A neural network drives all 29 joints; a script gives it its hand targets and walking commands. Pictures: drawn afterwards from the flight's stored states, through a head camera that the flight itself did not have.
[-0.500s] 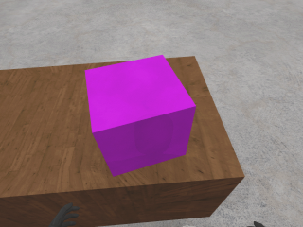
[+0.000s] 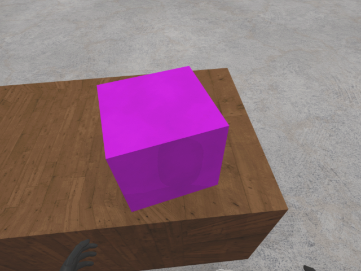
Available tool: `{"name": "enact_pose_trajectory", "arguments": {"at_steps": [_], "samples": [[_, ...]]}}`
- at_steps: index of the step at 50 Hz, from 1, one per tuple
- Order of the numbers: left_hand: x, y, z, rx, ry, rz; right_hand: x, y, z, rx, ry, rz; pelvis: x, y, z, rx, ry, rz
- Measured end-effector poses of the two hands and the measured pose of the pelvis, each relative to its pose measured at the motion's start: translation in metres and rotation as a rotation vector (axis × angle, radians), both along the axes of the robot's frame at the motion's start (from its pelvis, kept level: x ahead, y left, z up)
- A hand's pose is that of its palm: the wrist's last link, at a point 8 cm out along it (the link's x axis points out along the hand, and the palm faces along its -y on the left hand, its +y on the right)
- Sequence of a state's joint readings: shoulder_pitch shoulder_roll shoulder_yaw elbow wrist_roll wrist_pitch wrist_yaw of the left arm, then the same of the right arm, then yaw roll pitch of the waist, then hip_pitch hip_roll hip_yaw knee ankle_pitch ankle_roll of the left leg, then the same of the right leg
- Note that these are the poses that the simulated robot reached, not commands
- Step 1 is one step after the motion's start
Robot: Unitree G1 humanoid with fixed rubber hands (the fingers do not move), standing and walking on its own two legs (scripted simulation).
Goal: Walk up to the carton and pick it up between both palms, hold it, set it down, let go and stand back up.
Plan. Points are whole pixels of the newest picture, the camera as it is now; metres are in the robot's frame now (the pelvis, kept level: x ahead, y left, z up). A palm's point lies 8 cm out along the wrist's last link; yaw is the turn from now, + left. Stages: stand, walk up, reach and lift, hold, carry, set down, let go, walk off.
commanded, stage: walk up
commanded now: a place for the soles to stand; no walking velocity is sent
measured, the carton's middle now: (160, 137) +0.48 +0.08 -0.02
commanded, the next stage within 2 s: reach and lift in 0.18 s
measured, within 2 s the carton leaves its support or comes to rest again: neither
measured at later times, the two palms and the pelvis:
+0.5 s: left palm (82, 256) +0.17 +0.24 -0.06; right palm (307, 257) +0.18 -0.26 -0.08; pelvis -0.01 -0.01 +0.00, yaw +8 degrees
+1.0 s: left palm (78, 258) +0.16 +0.24 -0.03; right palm (297, 243) +0.20 -0.23 -0.05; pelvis +0.01 -0.03 +0.02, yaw +10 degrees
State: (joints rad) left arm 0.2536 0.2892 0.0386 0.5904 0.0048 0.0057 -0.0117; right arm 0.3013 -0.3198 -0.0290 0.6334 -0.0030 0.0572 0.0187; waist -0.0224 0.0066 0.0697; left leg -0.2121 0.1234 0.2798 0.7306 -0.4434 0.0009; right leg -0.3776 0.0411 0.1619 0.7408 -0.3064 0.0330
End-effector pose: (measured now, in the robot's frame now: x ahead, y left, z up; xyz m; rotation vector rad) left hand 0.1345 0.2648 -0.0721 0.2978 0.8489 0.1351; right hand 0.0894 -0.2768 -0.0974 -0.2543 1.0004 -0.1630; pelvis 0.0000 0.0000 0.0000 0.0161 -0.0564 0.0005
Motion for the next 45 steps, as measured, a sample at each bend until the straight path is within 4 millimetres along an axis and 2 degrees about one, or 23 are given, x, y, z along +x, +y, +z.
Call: {"name": "enact_pose_trajectory", "arguments": {"at_steps": [5,10,12,14,16,20,24,28,36,45], "samples": [[-0.001,0.0,0.003,0.006,0.009,-0.001,0.001,0.001,0.003,0.002,-0.01,0.008,-0.002,0.001,0.003,0.007,0.011,0.002],[-0.001,0.004,0.004,0.008,0.013,-0.002,-0.007,0.003,0.004,-0.005,-0.003,0.007,-0.002,0.004,0.005,0.008,0.014,-0.005],[-0.003,0.007,-0.004,0.024,0.078,0.042,-0.005,0.002,-0.002,0.006,-0.019,0.035,-0.004,0.004,0.002,-0.003,0.022,0.039],[-0.002,0.005,-0.01,0.032,0.131,0.09,0.004,0.001,-0.01,0.016,-0.032,0.072,-0.007,0.003,-0.001,-0.011,0.025,0.08],[0.006,-0.003,-0.011,0.007,0.133,0.105,0.021,-0.001,-0.012,0.006,-0.078,0.088,-0.01,0.002,-0.005,-0.013,0.022,0.097],[0.028,-0.021,-0.003,-0.029,0.069,0.087,0.062,0.004,-0.001,0.003,-0.206,0.107,-0.015,-0.003,-0.008,-0.014,0.007,0.109],[0.039,-0.028,0.013,-0.036,-0.012,0.107,0.085,0.017,0.014,0.038,-0.271,0.146,-0.01,-0.009,-0.002,-0.014,-0.017,0.129],[0.036,-0.027,0.023,-0.043,-0.059,0.146,0.092,0.023,0.026,0.059,-0.296,0.166,-0.003,-0.015,0.005,-0.011,-0.029,0.15],[0.022,-0.021,0.027,-0.049,-0.096,0.195,0.093,0.026,0.035,0.083,-0.314,0.169,0.005,-0.024,0.013,-0.006,-0.038,0.167],[0.026,-0.026,0.035,-0.062,-0.188,0.212,0.102,0.04,0.042,0.137,-0.365,0.179,0.01,-0.027,0.02,-0.003,-0.029,0.172]]}}
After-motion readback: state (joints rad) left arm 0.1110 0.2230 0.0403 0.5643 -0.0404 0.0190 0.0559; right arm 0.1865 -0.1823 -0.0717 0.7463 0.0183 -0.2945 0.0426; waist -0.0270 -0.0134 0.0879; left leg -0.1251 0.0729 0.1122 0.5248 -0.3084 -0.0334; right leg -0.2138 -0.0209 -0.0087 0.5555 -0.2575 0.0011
